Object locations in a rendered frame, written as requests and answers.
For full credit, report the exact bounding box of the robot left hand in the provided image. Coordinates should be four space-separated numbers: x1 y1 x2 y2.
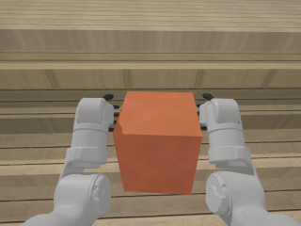
103 94 119 132

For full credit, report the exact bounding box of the left robot forearm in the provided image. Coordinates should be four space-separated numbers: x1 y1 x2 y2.
54 98 114 207

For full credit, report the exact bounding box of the carton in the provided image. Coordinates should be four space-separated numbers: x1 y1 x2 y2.
112 91 202 195

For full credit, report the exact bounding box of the robot left upper arm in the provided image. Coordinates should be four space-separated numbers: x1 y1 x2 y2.
20 172 112 226

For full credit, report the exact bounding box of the right robot forearm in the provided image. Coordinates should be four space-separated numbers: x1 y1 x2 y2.
198 98 265 204

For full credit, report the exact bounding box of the robot right hand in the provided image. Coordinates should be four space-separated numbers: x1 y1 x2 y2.
197 93 214 131

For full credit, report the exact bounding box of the robot right upper arm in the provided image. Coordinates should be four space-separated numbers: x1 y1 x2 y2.
205 170 301 226

